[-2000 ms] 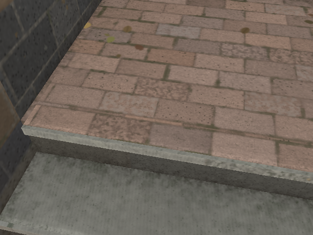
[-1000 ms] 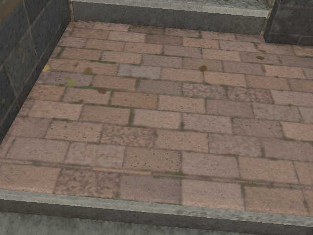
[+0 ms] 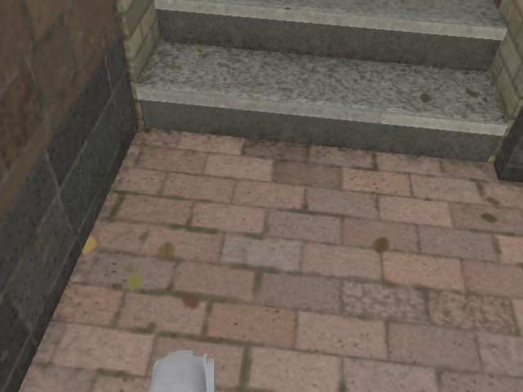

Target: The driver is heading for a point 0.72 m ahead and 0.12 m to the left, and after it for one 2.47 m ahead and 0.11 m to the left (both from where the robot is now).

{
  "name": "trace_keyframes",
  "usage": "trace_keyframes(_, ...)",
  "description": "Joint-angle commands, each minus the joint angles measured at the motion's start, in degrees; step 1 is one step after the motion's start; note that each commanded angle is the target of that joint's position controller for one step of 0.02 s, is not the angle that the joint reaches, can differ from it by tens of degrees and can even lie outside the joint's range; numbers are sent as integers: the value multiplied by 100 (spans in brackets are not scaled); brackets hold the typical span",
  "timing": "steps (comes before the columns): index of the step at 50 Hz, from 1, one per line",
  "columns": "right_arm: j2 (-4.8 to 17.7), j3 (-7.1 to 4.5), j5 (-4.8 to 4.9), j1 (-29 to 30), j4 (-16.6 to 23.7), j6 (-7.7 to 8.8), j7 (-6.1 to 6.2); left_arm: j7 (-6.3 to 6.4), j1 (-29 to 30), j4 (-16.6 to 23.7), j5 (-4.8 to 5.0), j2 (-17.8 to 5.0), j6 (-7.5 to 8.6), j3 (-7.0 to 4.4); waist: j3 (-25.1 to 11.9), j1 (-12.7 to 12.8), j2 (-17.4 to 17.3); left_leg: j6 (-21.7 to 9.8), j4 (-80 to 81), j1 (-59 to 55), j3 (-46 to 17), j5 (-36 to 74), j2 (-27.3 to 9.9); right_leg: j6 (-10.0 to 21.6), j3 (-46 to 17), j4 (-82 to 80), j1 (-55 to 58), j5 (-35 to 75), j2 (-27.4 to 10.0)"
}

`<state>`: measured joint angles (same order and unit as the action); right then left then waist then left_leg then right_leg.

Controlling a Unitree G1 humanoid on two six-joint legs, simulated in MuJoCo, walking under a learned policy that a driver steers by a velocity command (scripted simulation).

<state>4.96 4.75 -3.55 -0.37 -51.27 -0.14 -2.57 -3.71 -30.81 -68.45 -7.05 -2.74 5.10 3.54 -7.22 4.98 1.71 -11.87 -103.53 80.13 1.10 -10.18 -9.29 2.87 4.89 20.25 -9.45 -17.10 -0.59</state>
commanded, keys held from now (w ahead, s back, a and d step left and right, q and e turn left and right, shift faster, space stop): w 0.98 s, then no key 0.02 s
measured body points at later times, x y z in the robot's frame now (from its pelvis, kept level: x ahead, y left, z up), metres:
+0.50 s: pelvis +0.24 +0.10 +0.15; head +0.24 +0.11 +0.60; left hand +0.41 +0.34 +0.04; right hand +0.21 -0.12 +0.00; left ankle +0.20 +0.17 -0.58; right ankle +0.34 -0.06 -0.42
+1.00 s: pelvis +0.50 +0.02 +0.17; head +0.51 +0.03 +0.62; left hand +0.56 +0.26 +0.02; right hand +0.55 -0.21 +0.02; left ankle +0.41 +0.18 -0.47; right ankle +0.51 -0.04 -0.58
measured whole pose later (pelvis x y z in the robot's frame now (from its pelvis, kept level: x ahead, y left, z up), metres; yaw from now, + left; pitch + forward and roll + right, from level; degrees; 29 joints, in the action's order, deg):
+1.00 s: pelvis +0.50 +0.02 +0.17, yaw +0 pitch +4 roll -1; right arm 9.6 -2.9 -3.8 -15.1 -57.9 6.1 -2.7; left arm 0.0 -14.3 -57.4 -2.5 -9.4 5.3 -5.0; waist -3.8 0.1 -0.1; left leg -6.4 -70.2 29.4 -4.6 -13.6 -2.1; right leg 5.5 5.4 20.2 -15.3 -9.3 3.9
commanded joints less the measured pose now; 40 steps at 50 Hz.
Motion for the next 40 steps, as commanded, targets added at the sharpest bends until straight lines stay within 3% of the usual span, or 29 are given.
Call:
trace_keyframes(1,266,-56,-4,1846,977,-55,-238,-191,82,473,326,-717,93,-34,656,-160,684,233,1207,-2487,589,-1123,132,1149,-712,-1918,-2252,160,-1520)
trace_keyframes(2,361,-99,-21,1541,871,-37,-284,-190,-51,464,410,-910,149,-56,603,-179,663,258,1500,-2434,564,-1374,233,1116,-643,-1763,-1590,625,-1624)
trace_keyframes(3,512,-132,-41,1834,1044,41,-284,-196,-26,474,413,-1150,194,-113,614,-225,691,182,2198,-2452,607,-1754,387,1093,-668,-1655,-873,2035,-1715)
trace_keyframes(4,571,-167,4,1763,1069,151,-305,-161,-10,529,444,-1425,214,-221,373,-370,717,192,2971,-2746,795,-2238,748,1024,-617,-1407,-81,3352,-1644)
trace_keyframes(6,596,-218,65,513,778,354,-285,-76,200,670,451,-1764,305,-401,-434,-782,891,22,3569,-4164,526,-1437,993,599,-195,-155,807,6575,-1503)
trace_keyframes(7,860,-244,244,-260,542,377,-214,-134,-477,567,334,-1399,364,-387,-1300,-752,74,-354,3712,-6312,-883,-547,592,281,-314,1209,-1009,6375,-962)
trace_keyframes(8,1367,-399,67,-1522,283,284,-145,-204,-303,708,326,-1091,339,-338,-1886,-1255,-881,-555,5446,-7698,-2684,-1281,176,260,-793,2498,-2168,3735,-328)
trace_keyframes(9,2092,-679,13,-2799,-251,340,-99,-295,366,917,317,-658,264,-357,-1580,-1565,-1767,-473,7384,-8073,-4698,-2522,-604,240,-1364,4996,-3724,907,264)
trace_keyframes(10,2390,-822,38,-3328,-425,481,-32,-311,540,826,525,-795,169,-539,-916,-1467,-1208,190,7670,-7165,-5352,-3163,-863,247,-2086,6922,-4134,1534,256)
trace_keyframes(11,2131,-838,197,-2621,-468,613,24,-130,905,939,609,-727,241,-567,-106,-1237,-1511,275,7452,-6008,-4627,-3527,-802,242,-2144,7753,-4383,1695,66)
trace_keyframes(12,1787,-782,373,-1831,-447,661,-5,11,901,924,609,-740,225,-578,113,-741,-1276,302,7327,-5372,-3882,-2297,-686,298,-2058,8550,-4373,1872,69)
trace_keyframes(14,993,-576,266,-1142,-494,639,-70,133,1229,1243,625,-768,160,-561,-9,-141,-534,616,7269,-5057,-3110,-667,-724,514,-2099,8884,-4593,2064,59)
trace_keyframes(15,756,-513,244,-903,-524,618,-52,116,1279,1289,610,-682,119,-526,10,41,-341,717,7352,-4942,-2747,-309,-624,612,-2085,8725,-4724,2009,24)
trace_keyframes(16,700,-495,135,-968,-574,654,-59,113,1332,1317,564,-851,75,-560,-26,161,-154,752,7352,-4956,-2285,88,-512,583,-1946,8339,-4890,2140,-37)
trace_keyframes(17,632,-492,98,-934,-602,700,-20,88,1443,1320,537,-858,60,-541,-39,183,-222,778,7383,-4970,-1807,223,-300,605,-1873,8086,-4977,2051,-82)
trace_keyframes(18,797,-566,50,-834,-400,739,-36,56,1643,1401,550,-1026,41,-608,20,123,-212,735,7713,-4933,-1211,-80,-143,479,-1547,7621,-4773,1954,-226)
trace_keyframes(19,780,-575,72,-773,-325,775,-13,33,1851,1448,482,-1104,36,-610,-4,43,-338,556,7940,-4932,-919,-334,42,417,-1318,7270,-4686,1955,-287)
trace_keyframes(20,710,-543,64,-860,-273,858,19,3,1921,1495,395,-1164,59,-658,75,31,-686,477,8257,-5055,-788,-73,109,367,-1107,7442,-4602,1986,-345)
trace_keyframes(21,661,-523,65,-937,-303,903,48,-4,2084,1586,316,-1212,65,-652,96,-31,-594,329,8328,-5225,-778,48,94,356,-1091,7293,-4779,2073,-416)
trace_keyframes(23,742,-518,12,-1601,-417,966,90,20,2539,1798,346,-1280,58,-658,140,-376,-543,111,8420,-6245,-749,750,-43,225,-938,6574,-5388,2186,-596)
trace_keyframes(24,804,-538,12,-1969,-473,973,105,59,2707,1859,422,-1261,46,-668,121,-505,-574,91,8474,-6747,-796,1342,-168,126,-923,6100,-5582,2255,-672)
trace_keyframes(26,657,-503,112,-2393,-567,900,74,97,3101,2052,481,-1012,-9,-626,115,-686,-491,-2,8642,-7089,-584,2189,-279,-77,-544,4861,-5263,2279,-796)
trace_keyframes(29,895,-577,231,-2766,-625,853,8,58,3771,2240,504,-877,-111,-628,400,-925,-454,-60,9024,-7246,-433,2365,-362,-220,-107,3135,-4314,2371,-564)
trace_keyframes(31,998,-639,239,-2859,-761,867,-35,34,4017,2342,522,-874,-157,-666,583,-897,-533,-34,9099,-7932,-467,2591,-517,-130,-139,2405,-4303,2269,-432)
trace_keyframes(34,812,-640,267,-2925,-989,872,-87,50,4314,2457,523,-822,-211,-710,711,-839,-619,-129,9064,-8829,-473,2918,-695,1,-211,1584,-4220,1838,-406)
trace_keyframes(36,742,-651,288,-2796,-1013,824,-66,133,4315,2447,571,-830,-217,-766,673,-759,-683,-201,9014,-9096,-391,3191,-745,22,-226,1132,-3751,1521,-364)
trace_keyframes(38,825,-701,150,-2772,-1047,740,2,200,4405,2525,574,-830,-175,-791,565,-733,-624,-144,8775,-9218,-203,3868,-687,111,-54,936,-3027,1149,-114)
trace_keyframes(39,959,-735,150,-2569,-1012,710,-7,266,4232,2459,579,-1072,-117,-915,400,-655,-543,-80,8459,-9136,-77,4139,-513,206,46,730,-2456,1178,6)
trace_keyframes(40,1169,-809,84,-2191,-847,687,-6,326,3766,2366,590,-1120,-32,-940,204,-425,-661,103,8128,-8565,-22,4566,-341,330,56,867,-1431,1407,81)
Velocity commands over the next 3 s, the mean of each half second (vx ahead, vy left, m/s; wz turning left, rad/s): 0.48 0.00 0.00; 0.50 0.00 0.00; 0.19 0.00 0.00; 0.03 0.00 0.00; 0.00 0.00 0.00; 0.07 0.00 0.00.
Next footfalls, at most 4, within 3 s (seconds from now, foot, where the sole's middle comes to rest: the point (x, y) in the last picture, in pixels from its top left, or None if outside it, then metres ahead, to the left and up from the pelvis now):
0.10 left None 0.24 0.17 -0.61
0.80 right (311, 358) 0.57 -0.06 -0.61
1.32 left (239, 270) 0.80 0.14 -0.61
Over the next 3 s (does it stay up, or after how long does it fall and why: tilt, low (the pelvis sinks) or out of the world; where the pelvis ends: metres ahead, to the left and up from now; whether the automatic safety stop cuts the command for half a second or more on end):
stays up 0.70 0.05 0.15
